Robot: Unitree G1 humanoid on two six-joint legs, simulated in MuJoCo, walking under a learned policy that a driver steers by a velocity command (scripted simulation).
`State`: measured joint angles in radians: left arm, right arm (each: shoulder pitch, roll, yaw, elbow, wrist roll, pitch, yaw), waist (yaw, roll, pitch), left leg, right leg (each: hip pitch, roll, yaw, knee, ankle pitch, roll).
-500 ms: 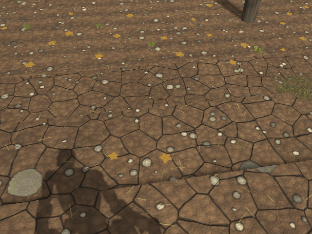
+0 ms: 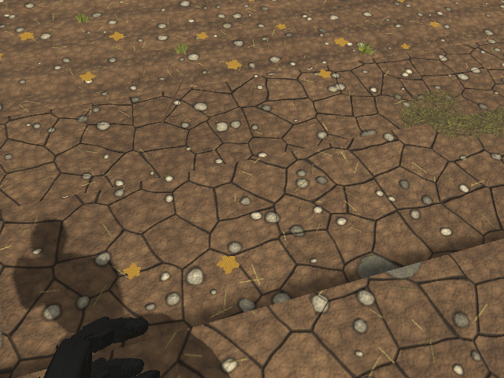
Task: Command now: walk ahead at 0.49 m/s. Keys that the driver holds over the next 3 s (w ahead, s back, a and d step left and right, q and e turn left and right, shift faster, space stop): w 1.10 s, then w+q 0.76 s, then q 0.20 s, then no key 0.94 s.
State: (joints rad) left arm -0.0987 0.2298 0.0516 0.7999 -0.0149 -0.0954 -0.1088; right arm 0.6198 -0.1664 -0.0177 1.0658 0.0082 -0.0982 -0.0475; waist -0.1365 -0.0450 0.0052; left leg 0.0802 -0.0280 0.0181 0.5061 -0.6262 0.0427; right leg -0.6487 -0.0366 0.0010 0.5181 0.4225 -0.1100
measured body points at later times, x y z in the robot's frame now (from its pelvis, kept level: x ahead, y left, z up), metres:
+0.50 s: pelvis +0.33 -0.03 -0.13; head +0.36 -0.01 +0.32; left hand +0.29 +0.24 -0.28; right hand +0.54 -0.26 -0.21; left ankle +0.49 +0.10 -0.83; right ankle +0.24 -0.13 -0.86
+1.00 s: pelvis +0.56 +0.00 -0.11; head +0.56 +0.02 +0.34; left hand +0.71 +0.26 -0.23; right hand +0.54 -0.27 -0.24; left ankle +0.49 +0.09 -0.86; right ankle +0.69 -0.20 -0.79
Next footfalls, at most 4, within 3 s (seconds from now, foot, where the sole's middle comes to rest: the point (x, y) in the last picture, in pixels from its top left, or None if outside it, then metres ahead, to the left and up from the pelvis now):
0.14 right None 0.28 -0.13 -0.90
0.56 left None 0.53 0.09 -0.90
1.36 right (283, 265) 0.96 -0.28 -1.06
1.88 left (201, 218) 1.20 0.01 -1.06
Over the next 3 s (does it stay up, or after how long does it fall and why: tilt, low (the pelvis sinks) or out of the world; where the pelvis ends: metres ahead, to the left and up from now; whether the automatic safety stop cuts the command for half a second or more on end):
stays up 1.25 -0.09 -0.28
